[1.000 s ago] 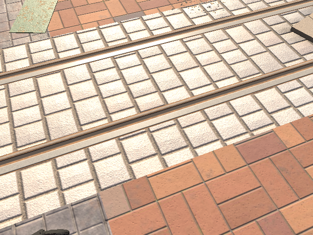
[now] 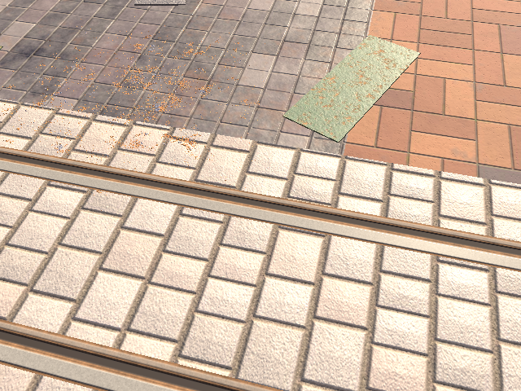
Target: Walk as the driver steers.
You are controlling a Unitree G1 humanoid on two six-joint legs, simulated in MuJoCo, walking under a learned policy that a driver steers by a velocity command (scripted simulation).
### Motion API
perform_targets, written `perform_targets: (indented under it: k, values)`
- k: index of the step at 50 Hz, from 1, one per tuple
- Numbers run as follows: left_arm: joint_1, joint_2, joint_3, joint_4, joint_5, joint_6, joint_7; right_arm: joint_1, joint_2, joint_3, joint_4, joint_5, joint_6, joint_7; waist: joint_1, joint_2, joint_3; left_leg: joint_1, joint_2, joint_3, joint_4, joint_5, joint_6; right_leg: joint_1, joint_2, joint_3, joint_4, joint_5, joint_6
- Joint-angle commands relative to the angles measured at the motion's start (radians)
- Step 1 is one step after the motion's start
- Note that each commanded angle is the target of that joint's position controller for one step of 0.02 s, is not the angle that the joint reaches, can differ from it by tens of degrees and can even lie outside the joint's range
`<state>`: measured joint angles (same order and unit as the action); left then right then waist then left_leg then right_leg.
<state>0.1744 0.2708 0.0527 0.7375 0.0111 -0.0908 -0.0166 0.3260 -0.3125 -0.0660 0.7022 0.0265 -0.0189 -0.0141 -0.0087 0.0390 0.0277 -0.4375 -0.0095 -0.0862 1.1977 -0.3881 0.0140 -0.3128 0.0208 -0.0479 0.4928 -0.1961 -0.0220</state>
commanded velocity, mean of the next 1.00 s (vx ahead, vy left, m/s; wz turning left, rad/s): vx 0.45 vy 0.00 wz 0.42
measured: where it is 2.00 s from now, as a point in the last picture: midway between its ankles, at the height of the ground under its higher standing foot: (184, 322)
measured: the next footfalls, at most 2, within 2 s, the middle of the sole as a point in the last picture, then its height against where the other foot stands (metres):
left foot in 0.38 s outside the picture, level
right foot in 0.86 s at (248, 310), level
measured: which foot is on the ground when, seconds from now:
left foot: up 0.00-0.36, down 0.38-0.88, up 0.90-1.00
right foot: down 0.00-0.36, up 0.38-0.84, down 0.86-1.00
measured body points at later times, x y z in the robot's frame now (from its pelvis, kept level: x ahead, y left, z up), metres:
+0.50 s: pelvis +0.27 +0.08 +0.00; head +0.31 +0.10 +0.44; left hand +0.29 +0.38 -0.12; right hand +0.50 -0.14 -0.09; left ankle +0.31 +0.16 -0.73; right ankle +0.21 -0.10 -0.64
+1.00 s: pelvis +0.55 +0.11 +0.00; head +0.59 +0.12 +0.45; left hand +0.60 +0.42 -0.10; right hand +0.73 -0.12 -0.13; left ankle +0.40 +0.20 -0.65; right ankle +0.67 +0.06 -0.73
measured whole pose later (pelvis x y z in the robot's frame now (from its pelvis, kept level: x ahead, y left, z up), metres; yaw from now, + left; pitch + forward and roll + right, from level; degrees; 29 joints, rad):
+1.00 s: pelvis +0.55 +0.11 +0.00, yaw +24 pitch +1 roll +0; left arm 0.11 0.26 0.03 0.74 0.01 -0.08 -0.04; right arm 0.30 -0.31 -0.05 0.78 0.01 -0.01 -0.02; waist -0.01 0.02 0.06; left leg -0.38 -0.04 -0.10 1.15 -0.52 -0.03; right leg -0.40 0.02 -0.04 0.49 -0.12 -0.05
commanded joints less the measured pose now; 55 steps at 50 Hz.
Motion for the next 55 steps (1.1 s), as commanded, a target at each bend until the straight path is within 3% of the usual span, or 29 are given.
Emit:
perform_targets:
  k: [1,5,9,13,16,17,18,19,20,21,22,23,24,26,28,33,37,41,42,43,44,45,46,47,48,49,52,53,55]
  values:
    - [0.035,0.101,0.028,-0.028,-0.002,-0.013,0.01,-0.041,-0.078,-0.029,-0.099,0.004,-0.007,0.006,0.032,-0.159,-0.016,-0.241,0.112,-0.034,-0.02,0.073,-0.003,0.21,-0.275,0.285,-0.299,0.006,-0.144]
    - [0.06,0.149,0.046,0.006,-0.007,-0.02,0.012,-0.105,-0.039,-0.015,-0.129,-0.005,-0.001,0.013,0.036,-0.114,0.0,-0.3,0.129,-0.019,-0.166,0.186,-0.019,0.237,-0.294,0.148,-0.339,0.187,-0.172]
    - [0.068,0.173,0.049,0.025,-0.011,-0.008,0.018,-0.207,-0.02,-0.004,-0.146,-0.004,-0.015,0.039,0.07,-0.103,0.024,-0.246,0.114,0.045,-0.396,0.385,-0.011,0.254,-0.257,-0.011,-0.346,0.271,-0.138]
    - [0.126,0.208,0.058,0.056,-0.027,0.013,0.02,-0.313,-0.015,0.0,-0.186,0.001,-0.017,0.064,0.097,-0.096,0.06,-0.218,0.09,0.104,-0.537,0.384,0.019,0.338,-0.286,-0.08,-0.327,0.333,-0.116]
    - [0.125,0.252,0.071,0.059,-0.043,0.034,0.027,-0.276,-0.063,-0.024,-0.196,-0.007,-0.011,0.072,0.04,-0.133,0.009,-0.096,0.015,0.172,-0.574,0.241,0.075,0.412,-0.299,-0.134,-0.17,0.753,-0.089]
    - [0.12,0.264,0.074,0.056,-0.046,0.042,0.032,-0.191,-0.096,-0.042,-0.179,-0.008,-0.007,0.071,-0.015,-0.141,-0.044,0.02,-0.025,0.194,-0.587,0.205,0.103,0.408,-0.292,-0.152,-0.035,0.889,-0.079]
    - [0.106,0.254,0.069,0.05,-0.049,0.047,0.037,-0.029,-0.143,-0.072,-0.135,-0.005,-0.003,0.061,-0.106,-0.118,-0.125,0.254,-0.062,0.195,-0.65,0.266,0.142,0.319,-0.264,-0.179,0.169,0.88,-0.05]
    - [0.126,0.204,0.048,0.035,-0.021,0.043,0.039,0.133,-0.215,-0.103,-0.094,0.001,0.01,0.04,-0.169,-0.013,-0.215,0.566,0.038,0.009,-0.664,0.252,0.197,0.067,-0.224,-0.175,0.473,0.539,-0.008]
    - [0.207,0.061,0.001,-0.032,0.013,0.017,0.025,0.074,-0.321,-0.108,-0.11,0.008,-0.001,0.034,-0.023,0.239,-0.297,0.839,0.293,-0.578,-0.761,0.069,0.383,-0.367,-0.014,-0.077,0.812,-0.385,0.046]
    - [0.095,0.153,0.014,-0.046,-0.025,-0.02,0.011,0.107,-0.235,-0.084,-0.136,0.001,-0.019,0.04,-0.112,0.125,-0.394,0.865,0.339,-0.748,-0.891,-0.061,0.407,-0.476,-0.012,0.132,0.908,-0.394,0.035]
    - [0.007,0.192,0.024,-0.076,-0.057,-0.04,0.004,0.074,-0.182,-0.067,-0.119,-0.007,-0.035,0.043,-0.116,0.078,-0.244,0.764,0.308,-0.598,-0.911,0.022,0.354,-0.542,-0.059,0.134,0.873,-0.288,0.016]
    - [0.003,0.177,0.018,-0.072,-0.045,-0.05,0.008,0.018,-0.158,-0.058,-0.118,-0.005,-0.043,0.043,-0.068,0.002,-0.165,0.616,0.263,-0.479,-0.909,0.13,0.318,-0.492,-0.101,0.134,0.779,-0.201,0.009]
    - [0.006,0.177,0.022,-0.06,-0.017,-0.051,0.014,-0.049,-0.132,-0.049,-0.127,-0.009,-0.043,0.041,-0.026,-0.022,-0.114,0.486,0.223,-0.392,-0.917,0.243,0.294,-0.424,-0.126,0.134,0.695,-0.157,0.019]
    - [0.047,0.178,0.028,-0.047,-0.006,-0.028,0.009,-0.108,-0.103,-0.036,-0.141,-0.026,-0.045,0.032,0.027,0.008,-0.089,0.349,0.191,-0.312,-0.957,0.385,0.29,-0.323,-0.148,0.131,0.624,-0.106,0.041]
    - [0.053,0.145,0.019,-0.037,0.001,-0.008,0.007,-0.101,-0.103,-0.033,-0.12,-0.023,-0.052,0.023,0.034,-0.001,-0.071,0.264,0.176,-0.233,-0.977,0.494,0.295,-0.294,-0.146,0.1,0.55,-0.062,0.073]
    - [-0.126,0.083,-0.008,-0.076,-0.003,-0.006,-0.003,-0.03,-0.129,-0.033,-0.057,-0.019,-0.053,0.005,-0.04,0.017,-0.008,0.182,0.101,-0.092,-0.995,0.408,0.221,-0.222,-0.102,0.066,0.188,0.293,0.091]
    - [-0.222,0.103,-0.005,-0.107,-0.02,-0.015,-0.018,0.046,-0.14,-0.034,-0.004,-0.009,-0.053,0.008,-0.081,0.022,0.031,0.282,0.16,-0.145,-0.968,0.328,0.212,-0.241,-0.081,0.083,0.064,0.328,0.057]
    - [-0.166,0.133,0.012,-0.102,0.002,-0.027,-0.029,0.052,-0.135,-0.034,0.027,-0.017,-0.028,-0.002,-0.037,0.056,0.005,0.43,0.188,-0.171,-0.806,0.637,0.158,-0.194,-0.042,0.066,-0.008,0.197,-0.01]
    - [-0.08,0.149,0.022,-0.078,0.012,-0.032,-0.025,0.028,-0.132,-0.031,0.022,-0.017,-0.023,-0.005,0.014,0.054,-0.052,0.428,0.148,-0.147,-0.703,0.794,0.129,-0.067,-0.013,0.032,-0.046,0.252,-0.035]
    - [0.019,0.189,0.034,-0.059,0.023,-0.038,-0.021,0.025,-0.109,-0.021,0.009,-0.026,-0.022,-0.007,0.058,0.021,-0.16,0.363,0.087,-0.108,-0.541,0.775,0.085,0.14,-0.074,0.067,-0.017,0.507,-0.072]
    - [0.127,0.258,0.045,-0.053,0.043,-0.036,-0.017,0.125,-0.049,0.001,-0.001,-0.037,-0.03,-0.004,0.056,-0.157,-0.341,0.085,-0.013,-0.078,-0.215,0.395,0.014,0.533,-0.304,0.314,0.067,0.807,-0.208]
    - [0.197,0.211,0.041,-0.015,0.014,-0.016,-0.022,0.234,-0.04,0.008,0.045,-0.023,-0.034,0.001,0.064,-0.343,-0.492,-0.088,-0.118,-0.073,0.067,-0.283,-0.043,0.703,-0.462,0.608,0.002,0.822,-0.35]
    - [0.173,0.172,0.028,-0.027,-0.014,-0.001,-0.024,0.18,-0.14,-0.015,0.05,-0.006,-0.029,0.001,0.086,-0.197,-0.427,-0.14,-0.076,-0.144,0.146,-0.27,-0.046,0.612,-0.432,0.596,-0.053,0.613,-0.314]
    - [0.093,0.149,0.02,-0.036,-0.014,0.009,-0.018,0.068,-0.143,-0.019,0.021,0.003,-0.019,-0.002,0.077,-0.13,-0.282,-0.189,-0.031,-0.097,0.144,-0.215,-0.052,0.483,-0.39,0.479,-0.079,0.51,-0.268]
    - [0.019,0.117,0.005,-0.038,-0.007,0.013,-0.016,0.005,-0.127,-0.015,0.007,-0.01,-0.007,-0.008,0.05,-0.081,-0.169,-0.185,0.01,-0.053,0.065,-0.167,-0.059,0.326,-0.34,0.382,-0.118,0.509,-0.243]
    - [-0.027,0.092,-0.005,-0.038,0.0,0.013,-0.013,-0.016,-0.112,-0.016,0.0,-0.024,0.008,-0.015,0.018,-0.087,-0.127,-0.13,0.056,-0.042,-0.024,-0.116,-0.06,0.213,-0.31,0.331,-0.144,0.496,-0.224]
    - [-0.093,0.085,-0.007,-0.02,0.021,0.013,-0.014,0.055,-0.03,0.001,0.034,-0.021,0.036,-0.027,-0.034,-0.16,-0.114,0.074,0.063,0.006,-0.269,-0.055,-0.08,0.045,-0.242,0.178,-0.195,0.588,-0.209]
    - [-0.101,0.102,-0.001,-0.012,0.02,0.014,-0.01,0.051,-0.025,0.005,0.033,-0.022,0.038,-0.029,-0.032,-0.169,-0.132,0.109,0.064,0.014,-0.333,-0.017,-0.082,0.044,-0.244,0.146,-0.193,0.63,-0.213]
    - [-0.088,0.161,0.02,0.002,0.008,0.029,0.005,0.006,-0.054,-0.001,0.015,-0.02,0.04,-0.027,-0.011,-0.17,-0.159,0.113,0.063,0.033,-0.386,0.079,-0.078,0.081,-0.272,0.132,-0.205,0.587,-0.223]
Velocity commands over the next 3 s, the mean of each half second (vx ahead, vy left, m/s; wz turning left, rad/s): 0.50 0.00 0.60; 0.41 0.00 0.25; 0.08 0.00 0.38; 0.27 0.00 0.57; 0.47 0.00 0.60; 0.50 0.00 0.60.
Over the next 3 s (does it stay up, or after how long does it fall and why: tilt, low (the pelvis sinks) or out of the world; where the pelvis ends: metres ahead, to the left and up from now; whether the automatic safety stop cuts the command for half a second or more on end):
stays up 0.89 0.76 0.01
